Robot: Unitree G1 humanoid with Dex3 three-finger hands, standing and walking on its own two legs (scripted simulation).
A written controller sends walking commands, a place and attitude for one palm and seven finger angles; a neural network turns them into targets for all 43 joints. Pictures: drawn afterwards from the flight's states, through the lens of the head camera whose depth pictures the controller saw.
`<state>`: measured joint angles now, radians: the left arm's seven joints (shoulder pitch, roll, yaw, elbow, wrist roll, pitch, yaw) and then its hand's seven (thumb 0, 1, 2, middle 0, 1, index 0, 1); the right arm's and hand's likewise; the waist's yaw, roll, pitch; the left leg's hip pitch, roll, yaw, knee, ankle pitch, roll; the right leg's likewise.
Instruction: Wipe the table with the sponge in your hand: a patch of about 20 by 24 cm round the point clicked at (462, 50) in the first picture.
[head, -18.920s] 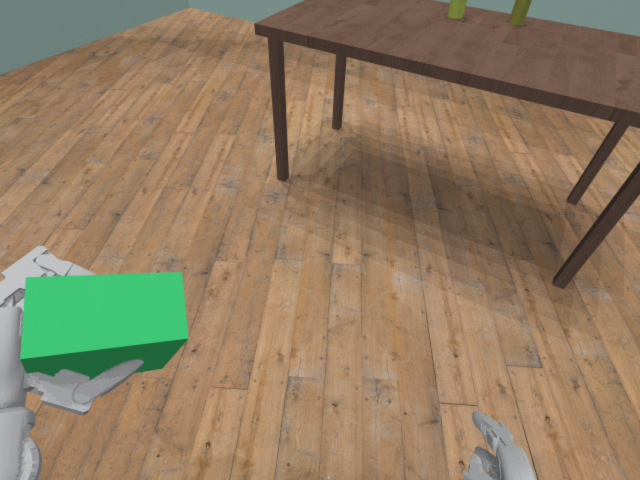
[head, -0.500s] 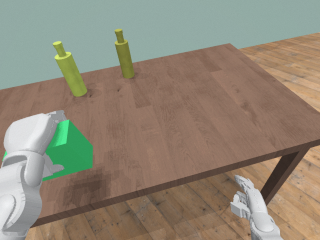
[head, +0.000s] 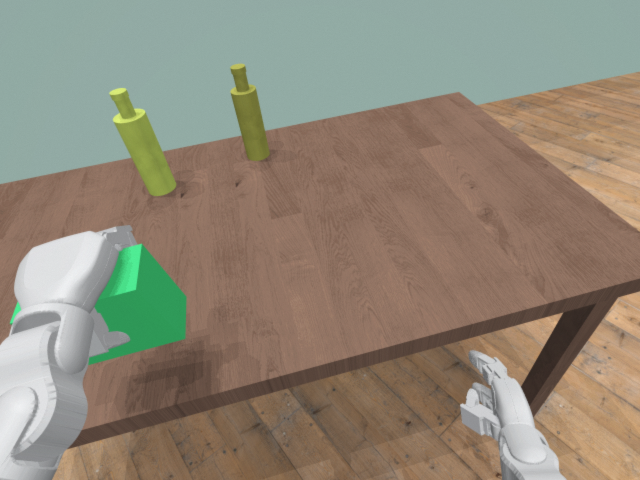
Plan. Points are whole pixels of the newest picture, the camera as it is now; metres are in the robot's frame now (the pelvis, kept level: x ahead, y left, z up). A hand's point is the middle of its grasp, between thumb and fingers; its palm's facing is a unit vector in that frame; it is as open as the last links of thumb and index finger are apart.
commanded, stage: move the sponge above the wiping area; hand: left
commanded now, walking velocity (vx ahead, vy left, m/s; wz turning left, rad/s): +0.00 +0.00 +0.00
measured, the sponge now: (119, 315) +0.23 +0.29 +0.12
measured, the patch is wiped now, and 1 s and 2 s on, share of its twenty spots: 0.00 0.00 0.00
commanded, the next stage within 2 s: none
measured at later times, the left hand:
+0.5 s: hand (115, 293) +0.24 +0.29 +0.15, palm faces +0.11 -0.06 -0.99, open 10.0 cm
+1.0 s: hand (117, 296) +0.26 +0.31 +0.13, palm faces +0.05 -0.07 -1.00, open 10.0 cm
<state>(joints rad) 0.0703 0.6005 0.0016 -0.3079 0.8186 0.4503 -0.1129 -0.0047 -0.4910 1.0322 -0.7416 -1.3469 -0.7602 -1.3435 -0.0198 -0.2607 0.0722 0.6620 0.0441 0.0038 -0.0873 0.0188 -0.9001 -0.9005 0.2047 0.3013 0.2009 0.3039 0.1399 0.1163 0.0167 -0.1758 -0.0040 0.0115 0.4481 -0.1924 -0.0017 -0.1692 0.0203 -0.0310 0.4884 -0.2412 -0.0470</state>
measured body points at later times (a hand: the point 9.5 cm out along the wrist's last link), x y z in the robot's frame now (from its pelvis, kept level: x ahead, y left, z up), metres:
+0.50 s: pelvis +0.01 +0.00 +0.00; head -0.01 -0.05 +0.45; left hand +0.23 +0.29 +0.20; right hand +0.27 -0.18 -0.07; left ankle +0.04 +0.12 -0.74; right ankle +0.02 -0.09 -0.74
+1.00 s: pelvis +0.02 +0.01 +0.00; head +0.01 -0.03 +0.45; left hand +0.25 +0.31 +0.18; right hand +0.27 -0.19 -0.07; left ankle +0.04 +0.12 -0.74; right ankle +0.02 -0.09 -0.74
